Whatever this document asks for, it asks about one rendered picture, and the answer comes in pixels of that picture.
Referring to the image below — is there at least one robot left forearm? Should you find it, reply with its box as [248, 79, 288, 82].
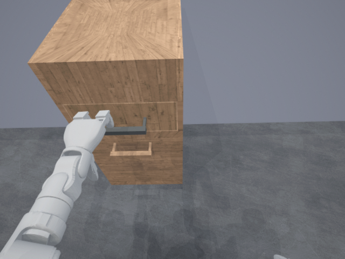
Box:
[0, 147, 92, 259]

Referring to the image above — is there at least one cabinet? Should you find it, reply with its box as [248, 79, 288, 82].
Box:
[28, 0, 183, 185]

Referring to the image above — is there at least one robot left upper arm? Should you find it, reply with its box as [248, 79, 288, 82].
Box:
[3, 240, 61, 259]

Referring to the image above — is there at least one drawer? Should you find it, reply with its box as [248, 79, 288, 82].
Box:
[64, 101, 177, 131]

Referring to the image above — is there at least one handle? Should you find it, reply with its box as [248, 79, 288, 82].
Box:
[105, 117, 147, 135]
[110, 151, 152, 159]

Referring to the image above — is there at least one left robot hand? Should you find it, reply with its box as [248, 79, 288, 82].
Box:
[64, 110, 114, 181]

